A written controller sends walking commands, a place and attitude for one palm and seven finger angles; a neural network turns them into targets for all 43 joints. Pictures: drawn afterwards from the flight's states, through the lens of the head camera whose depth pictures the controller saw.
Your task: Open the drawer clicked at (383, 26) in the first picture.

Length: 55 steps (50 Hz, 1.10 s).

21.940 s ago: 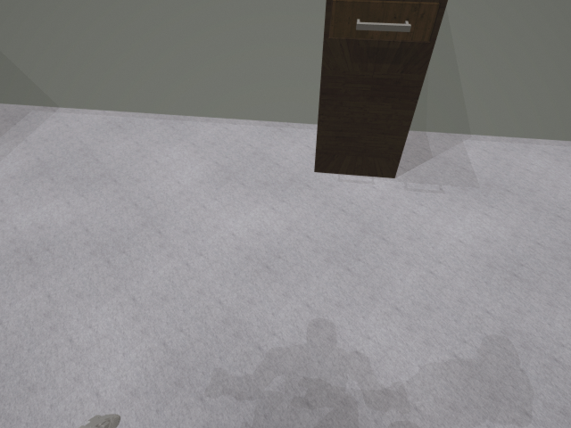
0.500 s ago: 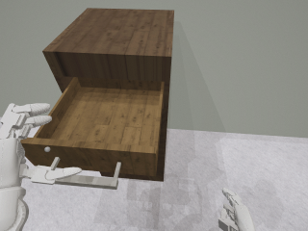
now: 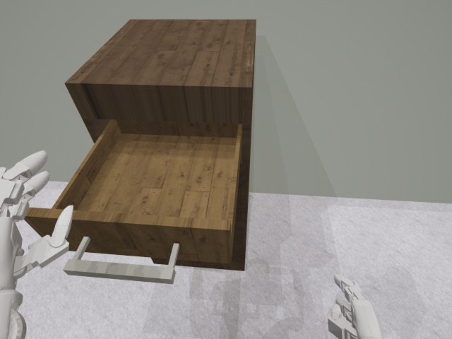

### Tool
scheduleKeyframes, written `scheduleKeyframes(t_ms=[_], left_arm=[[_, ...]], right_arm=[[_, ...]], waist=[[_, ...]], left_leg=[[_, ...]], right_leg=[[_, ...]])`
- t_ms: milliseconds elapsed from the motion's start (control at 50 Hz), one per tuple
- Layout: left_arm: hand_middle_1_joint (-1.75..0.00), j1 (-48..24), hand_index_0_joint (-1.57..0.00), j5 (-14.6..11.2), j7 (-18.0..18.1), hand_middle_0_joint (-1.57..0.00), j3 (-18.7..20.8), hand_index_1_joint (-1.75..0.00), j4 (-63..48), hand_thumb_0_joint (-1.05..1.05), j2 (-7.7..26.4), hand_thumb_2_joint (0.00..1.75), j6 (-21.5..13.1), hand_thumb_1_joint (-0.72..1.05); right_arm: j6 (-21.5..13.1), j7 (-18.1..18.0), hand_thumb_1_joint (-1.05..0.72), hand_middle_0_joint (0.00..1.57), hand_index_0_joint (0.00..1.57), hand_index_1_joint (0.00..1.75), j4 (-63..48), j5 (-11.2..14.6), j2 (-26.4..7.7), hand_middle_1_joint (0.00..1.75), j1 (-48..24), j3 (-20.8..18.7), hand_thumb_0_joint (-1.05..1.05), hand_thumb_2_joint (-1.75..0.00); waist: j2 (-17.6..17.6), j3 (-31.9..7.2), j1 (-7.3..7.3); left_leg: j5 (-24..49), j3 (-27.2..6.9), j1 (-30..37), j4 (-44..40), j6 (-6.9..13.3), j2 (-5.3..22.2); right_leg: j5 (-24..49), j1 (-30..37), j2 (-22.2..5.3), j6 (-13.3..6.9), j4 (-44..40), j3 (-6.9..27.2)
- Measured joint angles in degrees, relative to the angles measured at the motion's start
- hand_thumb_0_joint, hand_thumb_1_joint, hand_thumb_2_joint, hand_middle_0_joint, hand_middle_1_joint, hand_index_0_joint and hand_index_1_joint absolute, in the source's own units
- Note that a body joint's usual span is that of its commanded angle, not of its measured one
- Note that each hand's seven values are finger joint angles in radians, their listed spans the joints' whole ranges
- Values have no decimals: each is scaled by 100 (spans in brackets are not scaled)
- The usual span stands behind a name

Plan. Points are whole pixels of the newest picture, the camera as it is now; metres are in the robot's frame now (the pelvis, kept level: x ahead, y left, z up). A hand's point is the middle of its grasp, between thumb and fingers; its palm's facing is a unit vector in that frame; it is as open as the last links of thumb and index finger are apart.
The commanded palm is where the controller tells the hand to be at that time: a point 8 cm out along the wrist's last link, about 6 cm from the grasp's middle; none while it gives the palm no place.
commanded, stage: draw the hand back to the body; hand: left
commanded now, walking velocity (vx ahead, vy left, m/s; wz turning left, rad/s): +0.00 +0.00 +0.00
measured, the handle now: (124, 258) +0.24 +0.23 +0.00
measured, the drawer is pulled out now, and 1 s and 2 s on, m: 0.30 0.30 0.30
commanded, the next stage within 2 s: step back with the hand held close in 0.22 s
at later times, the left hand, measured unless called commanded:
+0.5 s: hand (51, 239) +0.17 +0.24 +0.19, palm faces +0.40 -0.79 -0.47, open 7.4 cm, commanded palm +0.11 +0.28 +0.19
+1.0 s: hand (18, 291) +0.12 +0.25 +0.18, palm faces +0.42 -0.78 -0.47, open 7.4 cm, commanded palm +0.05 +0.29 +0.19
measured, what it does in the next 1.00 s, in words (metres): shifts its weight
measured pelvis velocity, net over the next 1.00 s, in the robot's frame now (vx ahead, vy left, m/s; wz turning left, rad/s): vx -0.08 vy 0.01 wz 0.00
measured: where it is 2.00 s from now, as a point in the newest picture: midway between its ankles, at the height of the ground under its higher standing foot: outside the picture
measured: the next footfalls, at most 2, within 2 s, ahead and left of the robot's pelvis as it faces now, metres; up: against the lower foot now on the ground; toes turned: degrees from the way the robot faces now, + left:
right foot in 1.36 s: -0.13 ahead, -0.10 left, +0.00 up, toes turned +0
left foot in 1.64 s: -0.17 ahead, +0.12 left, +0.00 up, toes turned +2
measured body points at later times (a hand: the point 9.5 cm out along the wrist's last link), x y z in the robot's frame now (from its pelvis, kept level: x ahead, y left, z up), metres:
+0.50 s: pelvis -0.02 +0.00 +0.00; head +0.00 -0.02 +0.45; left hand +0.15 +0.28 +0.21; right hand +0.17 -0.23 -0.09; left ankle -0.02 +0.12 -0.74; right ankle +0.01 -0.11 -0.74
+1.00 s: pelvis -0.08 +0.01 -0.02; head -0.05 +0.02 +0.43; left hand +0.09 +0.29 +0.20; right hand +0.10 -0.22 -0.10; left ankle -0.02 +0.12 -0.74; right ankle +0.01 -0.11 -0.74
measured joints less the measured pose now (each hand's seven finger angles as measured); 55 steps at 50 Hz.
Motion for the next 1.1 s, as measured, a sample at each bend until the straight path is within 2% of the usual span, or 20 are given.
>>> scheduleKeyframes(t_ms=[140,280,340,440,520,660,800,980,1060,1100], left_arm=[[-38,-55,-22,10,16,-22,-59,-38,-19,1,-52,85,50,77],[-32,-91,-22,3,21,-21,-30,-32,-1,1,-28,89,29,86],[-32,-86,-22,8,32,-21,-30,-31,0,1,-30,89,18,88],[-31,130,-22,44,-6,-21,311,-30,-201,1,106,90,-273,89],[-31,401,-21,59,8,-21,328,-30,-439,1,180,90,-415,89],[-31,812,-22,58,43,-21,385,-30,-712,1,441,90,-419,89],[-31,921,-22,112,184,-21,590,-30,-1021,1,573,90,-447,89],[-31,696,-22,212,365,-21,610,-30,-1140,1,339,90,-608,89],[-31,545,-22,207,425,-21,518,-30,-1117,1,255,90,-665,89],[-31,486,-22,200,446,-21,496,-30,-1096,1,267,90,-665,89]], right_arm=[[-28,8,-90,21,20,30,-5,-13,22,30,3,45,1,-90],[-32,14,-90,21,20,30,19,-7,40,30,43,55,1,-90],[-54,17,-90,21,20,30,33,-7,24,30,73,44,1,-90],[175,65,-90,21,20,30,-177,32,-54,30,38,48,1,-90],[293,58,-90,21,20,30,-292,66,-163,30,-11,-87,1,-90],[461,10,-90,21,20,30,-458,123,-196,30,5,-293,1,-90],[380,-13,-90,20,20,30,-577,82,-54,30,76,-244,1,-90],[123,-24,-90,21,20,30,-534,-14,104,30,184,-67,1,-90],[140,-19,-90,21,20,30,-412,10,39,30,219,-55,1,-90],[184,-30,-90,21,20,30,-349,23,-4,30,219,-56,1,-90]], waist=[[15,5,27],[24,29,16],[43,37,4],[32,-103,-192],[-18,-79,-299],[-206,39,-430],[-425,98,-421],[-461,-22,-397],[-431,-104,-419],[-451,-115,-442]], left_leg=[[36,-30,10,-5,-5,-11],[75,-36,14,-14,-16,-4],[87,-32,11,-15,-21,1],[87,-81,-556,206,-2,37],[141,-30,-907,278,40,-14],[190,62,-1277,454,133,-156],[162,112,-1626,818,195,-228],[60,70,-2053,1396,167,-166],[-224,24,-2178,1591,136,-164],[-133,32,-2175,1556,146,-178]], right_leg=[[26,22,-12,-6,-5,-29],[62,28,-4,-20,-16,-35],[79,24,0,-25,-19,-31],[186,-419,35,-22,-34,-79],[255,-796,-20,20,58,-28],[217,-1273,-175,116,437,67],[152,-1676,-263,149,901,124],[97,-2046,-222,91,1371,85],[203,-2074,-188,75,1311,82],[261,-2074,-191,85,1276,106]])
